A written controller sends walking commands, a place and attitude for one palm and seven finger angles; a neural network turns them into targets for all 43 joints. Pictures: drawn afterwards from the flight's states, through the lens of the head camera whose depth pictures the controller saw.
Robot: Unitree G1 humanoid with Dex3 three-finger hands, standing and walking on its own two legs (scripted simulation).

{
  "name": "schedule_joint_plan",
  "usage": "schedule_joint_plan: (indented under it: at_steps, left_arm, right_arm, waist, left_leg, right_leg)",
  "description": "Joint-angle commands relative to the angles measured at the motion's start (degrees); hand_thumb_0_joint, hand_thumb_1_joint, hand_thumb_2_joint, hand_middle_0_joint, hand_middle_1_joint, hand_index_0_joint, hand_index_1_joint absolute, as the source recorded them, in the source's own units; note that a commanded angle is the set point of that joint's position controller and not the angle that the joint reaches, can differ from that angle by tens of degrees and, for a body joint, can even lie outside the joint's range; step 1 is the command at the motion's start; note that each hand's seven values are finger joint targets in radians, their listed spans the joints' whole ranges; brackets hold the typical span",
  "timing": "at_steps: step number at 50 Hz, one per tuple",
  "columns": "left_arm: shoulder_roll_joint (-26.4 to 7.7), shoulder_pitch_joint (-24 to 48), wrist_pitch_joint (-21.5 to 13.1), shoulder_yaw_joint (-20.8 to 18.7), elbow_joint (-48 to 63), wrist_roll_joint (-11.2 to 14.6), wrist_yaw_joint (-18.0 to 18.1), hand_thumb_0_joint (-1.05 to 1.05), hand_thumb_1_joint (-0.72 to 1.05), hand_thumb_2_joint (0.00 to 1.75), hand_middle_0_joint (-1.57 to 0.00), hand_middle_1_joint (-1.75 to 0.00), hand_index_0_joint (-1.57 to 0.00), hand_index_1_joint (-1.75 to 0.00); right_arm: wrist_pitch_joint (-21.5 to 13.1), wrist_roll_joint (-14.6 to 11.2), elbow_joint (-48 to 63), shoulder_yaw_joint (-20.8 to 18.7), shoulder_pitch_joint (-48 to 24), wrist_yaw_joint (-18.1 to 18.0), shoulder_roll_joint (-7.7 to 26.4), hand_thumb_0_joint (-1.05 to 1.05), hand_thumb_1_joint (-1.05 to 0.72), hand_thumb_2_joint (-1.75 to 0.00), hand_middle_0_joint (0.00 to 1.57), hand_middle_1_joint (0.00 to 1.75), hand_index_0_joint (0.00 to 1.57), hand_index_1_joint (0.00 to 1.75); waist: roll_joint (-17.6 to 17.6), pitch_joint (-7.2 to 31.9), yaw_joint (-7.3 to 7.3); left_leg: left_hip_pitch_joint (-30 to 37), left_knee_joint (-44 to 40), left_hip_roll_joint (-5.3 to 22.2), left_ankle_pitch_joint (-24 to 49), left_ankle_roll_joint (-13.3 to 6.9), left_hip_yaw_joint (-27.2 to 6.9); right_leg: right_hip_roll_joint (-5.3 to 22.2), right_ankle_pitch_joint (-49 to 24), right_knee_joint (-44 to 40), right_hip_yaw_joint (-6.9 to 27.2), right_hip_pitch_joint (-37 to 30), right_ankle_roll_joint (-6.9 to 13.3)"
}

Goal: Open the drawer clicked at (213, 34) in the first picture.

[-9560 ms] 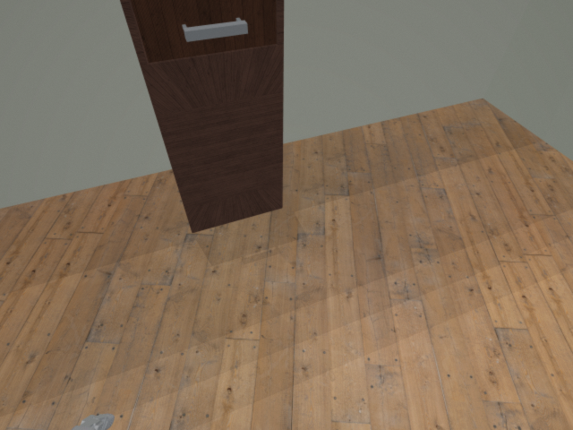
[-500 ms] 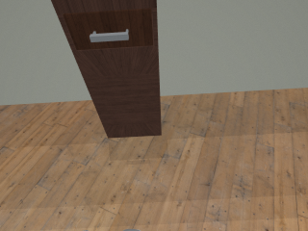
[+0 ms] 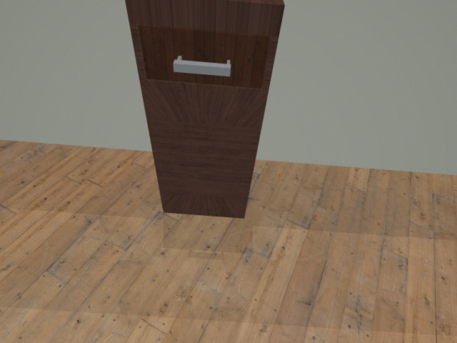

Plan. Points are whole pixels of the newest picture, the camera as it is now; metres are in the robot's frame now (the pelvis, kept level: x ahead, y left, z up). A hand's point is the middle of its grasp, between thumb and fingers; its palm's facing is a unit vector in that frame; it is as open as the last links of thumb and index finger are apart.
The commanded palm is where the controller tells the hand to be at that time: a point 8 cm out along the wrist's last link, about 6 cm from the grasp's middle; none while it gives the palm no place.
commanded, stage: take the last steps up to it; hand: left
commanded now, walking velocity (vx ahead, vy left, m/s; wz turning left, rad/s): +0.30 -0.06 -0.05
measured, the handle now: (203, 64) +0.85 +0.14 +0.09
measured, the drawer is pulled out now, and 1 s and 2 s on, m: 0.00 0.00 0.00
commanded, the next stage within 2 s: come to a stop and stand still in 0.70 s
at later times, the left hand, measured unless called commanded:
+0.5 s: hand (177, 301) +0.24 +0.12 -0.17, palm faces +0.02 -0.97 -0.22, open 7.1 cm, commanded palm none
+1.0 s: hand (182, 263) +0.34 +0.13 -0.18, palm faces +0.04 -0.98 -0.20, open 7.3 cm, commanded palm none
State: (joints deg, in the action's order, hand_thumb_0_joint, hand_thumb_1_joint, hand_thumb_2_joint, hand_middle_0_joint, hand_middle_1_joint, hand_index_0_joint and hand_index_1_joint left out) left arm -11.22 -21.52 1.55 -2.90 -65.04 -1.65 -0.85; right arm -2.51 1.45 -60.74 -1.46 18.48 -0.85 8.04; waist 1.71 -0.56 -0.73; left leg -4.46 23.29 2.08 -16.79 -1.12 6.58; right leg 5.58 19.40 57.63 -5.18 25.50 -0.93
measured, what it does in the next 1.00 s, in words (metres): walks ahead: right foot, then left foot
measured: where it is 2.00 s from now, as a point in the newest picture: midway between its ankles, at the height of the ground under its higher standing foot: outside the picture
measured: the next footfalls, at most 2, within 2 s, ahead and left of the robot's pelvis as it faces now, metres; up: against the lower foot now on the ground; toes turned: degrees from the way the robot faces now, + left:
right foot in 0.30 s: +0.25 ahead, -0.16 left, +0.00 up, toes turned -10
left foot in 0.70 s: +0.34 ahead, +0.07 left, +0.00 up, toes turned +8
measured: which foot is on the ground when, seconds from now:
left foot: down 0.00-0.30, up 0.32-0.68, down 0.70-1.00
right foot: up 0.00-0.28, down 0.30-0.70, up 0.72-1.00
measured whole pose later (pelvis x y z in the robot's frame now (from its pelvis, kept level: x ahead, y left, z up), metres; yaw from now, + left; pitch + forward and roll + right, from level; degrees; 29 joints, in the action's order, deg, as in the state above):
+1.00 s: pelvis +0.32 -0.05 +0.00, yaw -1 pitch -2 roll +1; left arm -9.8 -13.9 0.5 -1.9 -61.9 -0.9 1.4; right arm -0.7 1.0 -62.9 -1.0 15.6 -1.7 7.3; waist 1.6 -3.6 -0.2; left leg -8.6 25.1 2.2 -14.5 0.0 8.0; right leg 4.8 15.4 38.3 -3.9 20.9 -1.5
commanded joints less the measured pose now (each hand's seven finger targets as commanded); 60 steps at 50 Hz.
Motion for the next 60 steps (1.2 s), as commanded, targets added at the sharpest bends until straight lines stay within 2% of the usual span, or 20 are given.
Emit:
schedule_joint_plan:
  at_steps: [1,10,13,14,15,16,18,22,30,33,35,36,41,43,45,50,52,54,56,60]
  left_arm:
    - [-1.46,5.89,-1.99,-0.29,6.09,0.21,-0.48,0.0,0.9,0.9,-0.2,-0.3,-0.2,-0.3]
    - [-0.62,15.95,-2.44,-0.67,10.14,0.69,-0.76,0.0,0.9,0.9,-0.2,-0.3,-0.2,-0.3]
    - [-2.67,5.41,-3.77,-1.39,7.04,0.41,-0.61,0.0,0.9,0.9,-0.2,-0.3,-0.2,-0.3]
    - [-5.68,-3.42,-4.61,-2.25,4.24,0.14,-0.28,0.0,0.9,0.9,-0.2,-0.3,-0.2,-0.3]
    - [-12.39,-11.03,-5.38,-4.0,2.29,-0.24,0.58,0.0,0.9,0.9,-0.2,-0.3,-0.2,-0.3]
    - [-15.19,-13.61,-5.11,-3.83,1.72,1.07,0.81,0.0,0.9,0.9,-0.2,-0.3,-0.2,-0.3]
    - [-11.13,-0.96,-4.58,-2.95,5.22,1.04,1.34,0.0,0.9,0.9,-0.2,-0.3,-0.2,-0.3]
    - [-4.38,8.67,-5.07,-0.76,7.17,0.24,1.93,0.0,0.9,0.9,-0.2,-0.3,-0.2,-0.3]
    - [-6.96,4.39,-5.12,-1.43,5.22,0.23,1.26,0.0,0.9,0.9,-0.2,-0.3,-0.2,-0.3]
    - [-5.64,4.29,-4.27,-1.16,4.99,0.69,1.09,0.0,0.9,0.9,-0.2,-0.3,-0.2,-0.3]
    - [-0.63,4.01,-3.79,-0.16,7.22,1.07,0.46,0.0,0.9,0.9,-0.2,-0.3,-0.2,-0.3]
    - [-1.97,6.58,-3.77,-0.23,8.54,0.45,0.59,0.0,0.9,0.9,-0.2,-0.3,-0.2,-0.3]
    - [-0.29,4.16,-3.25,0.0,5.37,0.22,0.34,0.0,0.9,0.9,-0.2,-0.3,-0.2,-0.3]
    - [1.28,1.65,-2.38,0.68,3.93,0.89,1.1,0.0,0.9,0.9,-0.2,-0.3,-0.2,-0.3]
    - [1.13,1.71,-1.75,1.14,3.63,1.04,1.82,0.0,0.9,0.9,-0.2,-0.3,-0.2,-0.3]
    - [-3.29,1.3,-1.17,-0.1,4.6,0.63,2.37,0.0,0.9,0.9,-0.2,-0.3,-0.2,-0.3]
    - [-7.89,1.67,-1.58,-1.02,5.59,0.13,2.73,0.0,0.9,0.9,-0.2,-0.3,-0.2,-0.3]
    - [-11.32,0.08,-1.86,-2.08,5.62,0.42,2.91,0.0,0.9,0.9,-0.2,-0.3,-0.2,-0.3]
    - [-9.49,3.67,-1.33,-2.02,6.87,0.23,3.53,0.0,0.9,0.9,-0.2,-0.3,-0.2,-0.3]
    - [-8.93,8.31,-1.03,-2.41,10.01,0.0,3.93,0.0,0.9,0.9,-0.2,-0.3,-0.2,-0.3]
  right_arm:
    - [-1.58,-0.6,-0.75,-1.66,5.9,-1.05,8.04,0.0,-0.9,-0.9,0.2,0.3,0.2,0.3]
    - [-1.37,0.39,-3.47,-2.46,8.67,-1.12,8.02,0.0,-0.9,-0.9,0.2,0.3,0.2,0.3]
    - [-1.01,0.16,-3.94,-2.54,7.98,-0.97,8.86,0.0,-0.9,-0.9,0.2,0.3,0.2,0.3]
    - [-1.24,-0.37,-3.78,-2.55,7.78,-0.59,8.19,0.0,-0.9,-0.9,0.2,0.3,0.2,0.3]
    - [-1.56,-1.2,-2.46,-1.98,10.26,-0.02,4.36,0.0,-0.9,-0.9,0.2,0.3,0.2,0.3]
    - [-1.24,-1.49,0.1,-1.7,6.74,-0.1,4.44,0.0,-0.9,-0.9,0.2,0.3,0.2,0.3]
    - [-0.45,-1.04,1.14,-2.48,1.64,0.25,4.71,0.0,-0.9,-0.9,0.2,0.3,0.2,0.3]
    - [1.93,0.24,-0.56,-2.24,6.1,1.0,2.31,0.0,-0.9,-0.9,0.2,0.3,0.2,0.3]
    - [0.55,-0.03,3.68,-1.73,-1.96,1.91,2.81,0.0,-0.9,-0.9,0.2,0.3,0.2,0.3]
    - [-0.51,-0.05,1.78,-1.76,2.88,1.45,4.84,0.0,-0.9,-0.9,0.2,0.3,0.2,0.3]
    - [-0.57,0.69,0.69,-3.41,10.21,0.55,13.39,0.0,-0.9,-0.9,0.2,0.3,0.2,0.3]
    - [-0.06,0.63,0.5,-3.47,10.31,0.18,13.94,0.0,-0.9,-0.9,0.2,0.3,0.2,0.3]
    - [-1.26,0.01,2.49,-1.32,0.81,-0.83,7.32,0.0,-0.9,-0.9,0.2,0.3,0.2,0.3]
    - [-1.36,-0.34,2.3,-0.51,-1.73,-1.39,6.62,0.0,-0.9,-0.9,0.2,0.3,0.2,0.3]
    - [-0.65,-0.45,1.6,-0.63,-2.33,-1.61,7.3,0.0,-0.9,-0.9,0.2,0.3,0.2,0.3]
    - [2.06,-0.74,0.54,-2.6,-3.63,-1.61,8.55,0.0,-0.9,-0.9,0.2,0.3,0.2,0.3]
    - [2.98,-1.01,1.36,-3.11,-1.68,-1.1,6.59,0.0,-0.9,-0.9,0.2,0.3,0.2,0.3]
    - [4.48,-1.26,1.9,-3.13,-1.79,-1.0,3.93,0.0,-0.9,-0.9,0.2,0.3,0.2,0.3]
    - [5.21,-1.25,2.44,-3.56,-4.1,-1.13,5.14,0.0,-0.9,-0.9,0.2,0.3,0.2,0.3]
    - [5.66,-0.86,3.28,-3.37,-4.93,-0.29,5.56,0.0,-0.9,-0.9,0.2,0.3,0.2,0.3]
  waist:
    - [-7.89,-7.47,1.36]
    - [-9.55,-10.09,2.73]
    - [-5.67,-3.23,-2.31]
    - [-2.12,2.06,-6.17]
    - [12.23,10.42,-7.89]
    - [11.02,11.1,-7.54]
    - [5.68,1.89,-4.39]
    - [3.94,-2.47,3.05]
    - [3.6,-2.9,0.68]
    - [-2.34,-2.03,3.29]
    - [-20.89,-2.55,5.72]
    - [-17.8,-2.63,6.17]
    - [-6.4,-2.16,1.18]
    - [-6.44,0.28,-0.59]
    - [-7.32,1.27,-0.15]
    - [-9.37,-1.53,-0.95]
    - [-0.08,0.15,-0.09]
    - [12.64,4.1,-1.79]
    - [9.45,3.7,-1.43]
    - [8.17,5.48,-0.94]
  left_leg:
    - [1.24,-15.03,14.46,8.86,-7.54,-10.66]
    - [0.35,-10.63,15.54,19.09,-7.24,-6.24]
    - [-1.22,4.23,12.27,30.5,-4.69,-2.96]
    - [-7.62,16.39,9.39,27.91,-2.69,-0.79]
    - [-21.01,35.7,2.01,3.59,-0.13,2.71]
    - [-27.9,49.91,-1.34,-17.88,-0.25,-2.89]
    - [-31.29,56.37,4.16,-9.15,-0.93,-7.81]
    - [-21.27,43.36,6.29,-1.5,1.32,-5.16]
    - [-16.15,15.92,3.97,0.85,2.09,-0.53]
    - [-1.48,4.82,2.36,4.32,2.32,0.65]
    - [4.73,-10.59,20.32,-6.84,-5.68,-25.34]
    - [1.9,-13.81,23.01,-10.39,-8.95,-30.25]
    - [-3.98,-11.33,15.87,15.66,-7.37,-13.07]
    - [-4.67,-7.56,14.07,37.02,-6.69,-6.61]
    - [-3.56,-5.0,13.6,43.02,-6.53,-4.99]
    - [-5.47,1.82,11.47,33.65,-3.15,-4.36]
    - [-11.38,10.02,4.54,14.67,0.74,-1.06]
    - [-15.33,28.71,-1.77,-18.01,2.7,-1.25]
    - [-19.3,42.2,-1.54,-17.82,2.37,-8.23]
    - [-20.59,41.14,-1.26,-11.73,3.68,-8.23]
  right_leg:
    - [2.17,-5.62,1.66,1.74,12.52,-1.48]
    - [0.55,-7.11,-17.1,-1.05,5.31,0.46]
    - [-4.29,-8.43,-25.99,-4.69,-13.0,2.36]
    - [-1.85,-10.31,-27.94,-1.02,-26.31,3.82]
    - [13.84,-12.1,-33.0,20.1,-39.56,9.27]
    - [21.33,-16.74,-39.85,32.64,-38.76,13.86]
    - [19.2,7.72,-45.36,29.28,-22.84,13.21]
    - [11.53,3.72,-48.56,9.85,-4.23,8.36]
    - [10.37,-0.62,-45.52,7.24,-10.1,10.05]
    - [6.34,2.31,-36.28,3.32,-4.12,7.06]
    - [-4.43,11.32,-11.78,-5.06,8.63,1.82]
    - [-3.67,14.3,-2.43,-0.83,10.11,2.19]
    - [0.86,1.07,2.4,3.34,6.17,0.41]
    - [0.69,-1.3,-5.98,3.48,-0.96,-0.92]
    - [-0.67,-2.06,-14.37,1.9,-5.31,-1.19]
    - [-0.89,-14.39,-27.87,0.48,-11.21,-0.46]
    - [6.66,-41.6,-28.08,9.06,-15.99,2.81]
    - [18.15,-59.6,-33.96,18.02,-17.66,11.89]
    - [17.68,-53.5,-34.4,17.89,-16.52,14.52]
    - [14.36,-41.19,-35.01,12.66,-17.09,11.7]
